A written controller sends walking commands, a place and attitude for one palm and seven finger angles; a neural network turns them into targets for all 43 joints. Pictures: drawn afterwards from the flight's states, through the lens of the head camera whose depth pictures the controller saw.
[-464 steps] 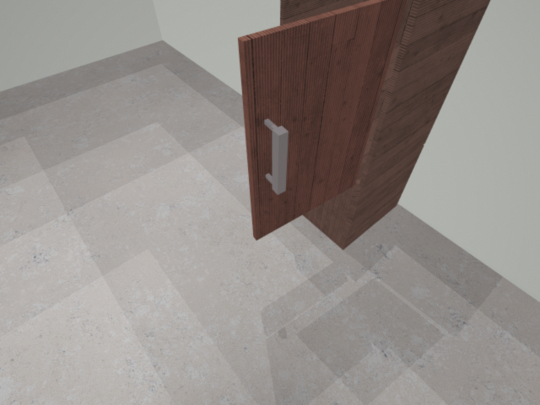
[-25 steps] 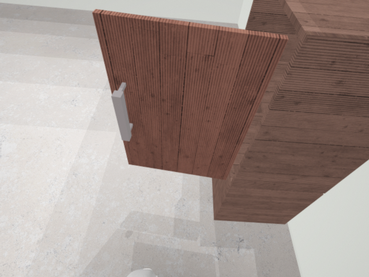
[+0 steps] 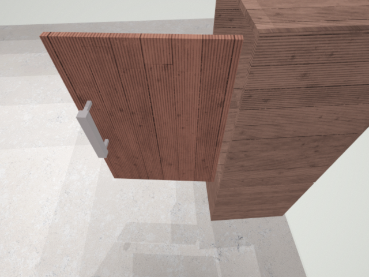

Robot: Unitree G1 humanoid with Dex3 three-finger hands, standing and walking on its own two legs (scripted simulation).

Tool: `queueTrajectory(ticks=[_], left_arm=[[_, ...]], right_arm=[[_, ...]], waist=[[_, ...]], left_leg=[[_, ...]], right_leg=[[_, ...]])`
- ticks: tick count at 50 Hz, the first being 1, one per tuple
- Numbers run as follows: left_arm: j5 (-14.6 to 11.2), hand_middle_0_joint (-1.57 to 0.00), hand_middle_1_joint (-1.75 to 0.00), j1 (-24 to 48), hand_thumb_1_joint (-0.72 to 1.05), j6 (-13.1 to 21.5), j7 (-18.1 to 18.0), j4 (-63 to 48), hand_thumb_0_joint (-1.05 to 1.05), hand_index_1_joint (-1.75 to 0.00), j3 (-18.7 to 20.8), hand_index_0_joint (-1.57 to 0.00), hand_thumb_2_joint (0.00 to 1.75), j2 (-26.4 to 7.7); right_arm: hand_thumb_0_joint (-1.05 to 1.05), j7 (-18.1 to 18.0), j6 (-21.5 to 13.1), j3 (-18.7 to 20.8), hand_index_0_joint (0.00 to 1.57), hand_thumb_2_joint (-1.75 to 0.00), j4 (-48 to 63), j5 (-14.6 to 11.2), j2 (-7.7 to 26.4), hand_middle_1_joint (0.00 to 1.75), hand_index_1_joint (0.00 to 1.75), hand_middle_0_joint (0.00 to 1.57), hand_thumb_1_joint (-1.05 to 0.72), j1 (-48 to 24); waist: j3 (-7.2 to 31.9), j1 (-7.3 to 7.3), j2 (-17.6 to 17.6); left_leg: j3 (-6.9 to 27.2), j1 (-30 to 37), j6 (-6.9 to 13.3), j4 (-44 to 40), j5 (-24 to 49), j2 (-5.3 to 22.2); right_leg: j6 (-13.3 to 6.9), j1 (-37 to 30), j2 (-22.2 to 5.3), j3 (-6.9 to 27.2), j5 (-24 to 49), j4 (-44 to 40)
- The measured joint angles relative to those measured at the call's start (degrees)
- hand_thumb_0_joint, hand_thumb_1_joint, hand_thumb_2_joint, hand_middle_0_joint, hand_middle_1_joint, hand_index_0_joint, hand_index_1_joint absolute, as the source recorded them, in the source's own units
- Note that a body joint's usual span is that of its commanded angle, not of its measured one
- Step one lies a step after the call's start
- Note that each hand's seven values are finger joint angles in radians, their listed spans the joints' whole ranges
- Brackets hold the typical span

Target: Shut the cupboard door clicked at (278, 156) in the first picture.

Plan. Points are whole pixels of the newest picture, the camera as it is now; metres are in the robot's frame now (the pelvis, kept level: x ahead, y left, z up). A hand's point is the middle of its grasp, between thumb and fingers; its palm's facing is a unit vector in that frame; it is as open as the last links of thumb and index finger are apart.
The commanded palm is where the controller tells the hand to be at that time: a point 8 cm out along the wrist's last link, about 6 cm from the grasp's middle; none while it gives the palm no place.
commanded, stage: come to a stop and stand still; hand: left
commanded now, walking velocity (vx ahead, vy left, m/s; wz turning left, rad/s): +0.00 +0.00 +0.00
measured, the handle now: (96, 130) +0.48 +0.27 -0.01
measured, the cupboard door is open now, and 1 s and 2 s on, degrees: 84 84 84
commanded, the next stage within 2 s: look again from close up in 0.34 s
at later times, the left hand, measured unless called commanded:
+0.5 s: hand out of the picture +0.02 +0.20 -0.17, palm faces +0.01 -0.96 -0.26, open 7.4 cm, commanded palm none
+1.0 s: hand out of the picture -0.01 +0.22 -0.17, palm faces -0.02 -0.98 -0.21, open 7.4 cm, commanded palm none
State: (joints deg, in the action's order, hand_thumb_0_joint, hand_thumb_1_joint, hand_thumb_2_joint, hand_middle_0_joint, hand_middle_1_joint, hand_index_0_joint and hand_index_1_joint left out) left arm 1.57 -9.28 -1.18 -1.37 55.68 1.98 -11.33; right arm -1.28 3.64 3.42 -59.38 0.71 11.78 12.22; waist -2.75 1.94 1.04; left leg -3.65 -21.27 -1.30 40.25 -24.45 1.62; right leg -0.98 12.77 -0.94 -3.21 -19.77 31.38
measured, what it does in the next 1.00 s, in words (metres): stands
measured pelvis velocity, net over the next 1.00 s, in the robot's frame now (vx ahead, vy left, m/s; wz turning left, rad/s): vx -0.02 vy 0.03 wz -0.01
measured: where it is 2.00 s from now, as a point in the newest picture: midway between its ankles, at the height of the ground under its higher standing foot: outside the picture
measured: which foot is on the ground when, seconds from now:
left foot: down 0.00-1.00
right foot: down 0.00-1.00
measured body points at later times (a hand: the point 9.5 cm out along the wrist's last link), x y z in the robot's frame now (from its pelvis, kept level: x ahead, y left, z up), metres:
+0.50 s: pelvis +0.00 +0.00 +0.00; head +0.01 -0.01 +0.45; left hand +0.02 +0.25 -0.15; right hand +0.05 -0.24 -0.15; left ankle +0.00 +0.11 -0.73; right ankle -0.03 -0.11 -0.73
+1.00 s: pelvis -0.02 +0.03 +0.01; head -0.01 +0.04 +0.46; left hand -0.01 +0.27 -0.15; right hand +0.01 -0.21 -0.14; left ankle +0.00 +0.11 -0.73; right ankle -0.03 -0.11 -0.73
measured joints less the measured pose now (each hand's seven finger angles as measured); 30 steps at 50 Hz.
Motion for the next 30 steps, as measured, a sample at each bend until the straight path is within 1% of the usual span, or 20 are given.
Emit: queueTrajectory(ticks=[2, 3, 4, 5, 6, 7, 8, 11, 12, 14, 17, 20, 30], left_arm=[[-0.2, -0.2, -0.3, -0.2, 0.91, 0.2, -0.1, 0.9, 0.01, -0.29, -0.4, -0.2, 0.9, 0.4], [-0.4, -0.2, -0.3, -0.3, 0.91, 0.3, -0.1, 1.4, 0.01, -0.29, -0.6, -0.2, 0.9, 0.6], [-0.6, -0.2, -0.3, -0.5, 0.91, 0.4, -0.1, 1.8, 0.01, -0.29, -0.7, -0.2, 0.9, 0.9], [-0.9, -0.2, -0.3, -0.3, 0.91, 0.4, 0.0, 2.4, 0.01, -0.29, -0.8, -0.2, 0.9, 1.0], [-1.1, -0.2, -0.3, -0.3, 0.91, 0.2, 0.0, 3.0, 0.01, -0.29, -0.9, -0.2, 0.9, 1.1], [-1.2, -0.2, -0.3, -0.3, 0.91, 0.1, -0.1, 3.4, 0.01, -0.29, -0.9, -0.2, 0.9, 1.3], [-1.3, -0.2, -0.3, -0.4, 0.92, 0.0, -0.3, 3.8, 0.0, -0.29, -0.7, -0.2, 0.9, 1.2], [-1.4, -0.2, -0.3, -0.7, 0.94, -0.1, -0.1, 4.7, 0.0, -0.29, -0.7, -0.2, 0.9, 0.9], [-1.2, -0.2, -0.3, -1.1, 0.94, 0.0, 0.0, 4.4, 0.0, -0.29, -1.3, -0.2, 0.9, 0.6], [-0.9, -0.2, -0.3, -2.5, 0.93, 0.6, 0.2, 3.0, 0.0, -0.29, -1.8, -0.2, 0.9, 0.1], [-0.6, -0.2, -0.3, -4.9, 0.93, 1.3, -0.4, 1.9, 0.0, -0.29, -1.7, -0.2, 0.9, -0.2], [-0.4, -0.2, -0.3, -6.5, 0.92, 1.5, -0.8, 2.0, 0.01, -0.29, -1.6, -0.2, 0.9, -0.6], [-0.4, -0.2, -0.3, -7.1, 0.91, 1.4, -0.7, 2.4, 0.01, -0.29, -2.5, -0.2, 0.9, -0.7]], right_arm=[[0.0, 0.0, -0.1, -0.4, 0.2, -0.9, -0.7, -0.1, -0.2, 0.3, 0.29, 0.2, -0.91, 0.8], [0.0, -0.1, -0.4, -0.6, 0.2, -0.9, -1.2, -0.2, -0.4, 0.3, 0.29, 0.2, -0.91, 1.3], [0.0, -0.1, -0.7, -0.8, 0.2, -0.9, -1.6, -0.2, -0.5, 0.3, 0.29, 0.2, -0.91, 1.7], [0.0, -0.2, -1.1, -1.1, 0.2, -0.9, -2.3, -0.1, -1.0, 0.3, 0.29, 0.2, -0.91, 1.9], [0.0, -0.2, -1.3, -1.4, 0.2, -0.9, -3.0, 0.0, -1.5, 0.3, 0.29, 0.2, -0.91, 2.0], [0.0, -0.2, -1.5, -1.7, 0.2, -0.9, -3.6, 0.1, -2.1, 0.3, 0.29, 0.2, -0.91, 2.3], [0.0, -0.3, -1.7, -2.0, 0.2, -0.9, -4.1, 0.1, -2.5, 0.3, 0.29, 0.2, -0.91, 2.5], [0.0, -0.3, -2.2, -2.6, 0.2, -0.9, -5.0, 0.1, -3.7, 0.3, 0.29, 0.2, -0.91, 2.8], [0.0, -0.2, -2.2, -2.9, 0.2, -0.9, -4.4, 0.2, -3.9, 0.3, 0.29, 0.2, -0.91, 2.9], [0.0, 0.2, -3.0, -2.6, 0.2, -0.9, -2.3, 0.5, -3.6, 0.3, 0.29, 0.2, -0.91, 3.3], [0.0, 0.1, -3.2, -2.0, 0.2, -0.9, 0.0, 0.6, -2.6, 0.3, 0.29, 0.2, -0.91, 3.1], [0.0, 0.3, -3.0, -1.9, 0.2, -0.9, 1.2, 0.7, -1.8, 0.3, 0.29, 0.2, -0.91, 2.5], [0.0, 0.5, -3.3, -2.6, 0.2, -0.9, 1.3, 0.2, -0.1, 0.3, 0.29, 0.2, -0.91, -2.2]], waist=[[0.0, 0.16, -0.4], [0.1, 0.18, -0.6], [0.2, 0.17, -0.6], [0.1, 0.19, -1.1], [-0.1, -0.03, -1.8], [0.0, -0.33, -2.4], [0.2, -0.59, -2.7], [0.5, -1.17, -2.8], [0.1, -1.23, -2.8], [-0.1, -1.14, -2.1], [0.6, -0.82, -0.6], [1.4, -0.76, -0.3], [1.5, -2.38, -0.9]], left_leg=[[0.4, 2.1, -0.5, -1.1, 0.8, -0.4], [0.4, 3.8, -0.6, -3.8, 2.9, -0.5], [0.7, 5.7, -0.5, -7.3, 7.5, -0.3], [0.7, 6.6, 0.1, -8.6, 9.5, -0.4], [0.6, 7.2, 0.8, -9.0, 9.3, -0.6], [0.4, 7.8, 1.3, -9.6, 8.8, -0.7], [0.4, 8.3, 1.5, -10.4, 8.5, -0.6], [0.6, 9.3, 1.4, -13.0, 9.3, -0.6], [0.5, 9.7, 1.4, -13.7, 9.8, -0.7], [0.6, 8.8, 1.4, -13.1, 10.0, -0.7], [1.0, 7.0, 1.4, -10.8, 8.9, -0.4], [1.0, 6.7, 1.5, -9.7, 8.2, -0.5], [0.2, 8.2, 2.4, -10.0, 8.5, -1.3]], right_leg=[[-0.2, -0.7, 0.3, -0.1, 0.2, -0.4], [-0.3, -0.9, 0.5, -0.1, 0.1, -0.3], [-0.2, -1.0, 0.9, -0.3, -0.2, 0.1], [-0.1, -1.1, 0.8, -0.4, -0.5, 0.5], [0.0, -1.7, 0.7, -0.2, -0.5, 0.1], [0.5, -2.3, 0.6, -0.1, 0.2, -0.8], [0.4, -2.8, 0.7, -0.1, 0.7, -1.9], [-0.2, -4.0, 1.0, -0.3, 2.1, -4.7], [-0.3, -4.2, 0.9, -0.2, 2.4, -5.0], [-0.5, -3.3, 0.9, -0.4, 2.3, -4.3], [-0.5, -2.1, 1.1, -0.7, 1.7, -3.1], [-0.4, -1.8, 0.9, -0.7, 1.0, -2.0], [0.7, -2.9, 0.1, 0.1, 1.4, -1.7]])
